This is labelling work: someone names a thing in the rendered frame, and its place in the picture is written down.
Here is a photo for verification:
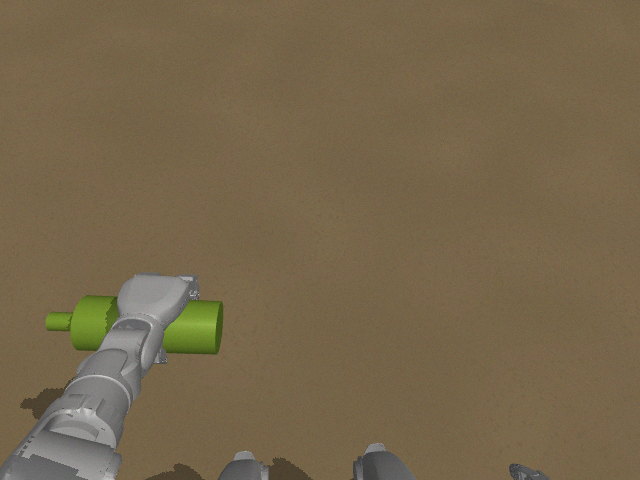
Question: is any left robot arm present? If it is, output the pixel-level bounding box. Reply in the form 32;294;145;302
0;313;164;480

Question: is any left robot hand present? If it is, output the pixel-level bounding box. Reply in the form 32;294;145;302
117;272;199;364

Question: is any bottle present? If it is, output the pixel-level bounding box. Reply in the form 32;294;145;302
45;295;223;355

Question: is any right robot hand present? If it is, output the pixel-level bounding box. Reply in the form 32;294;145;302
509;463;551;480

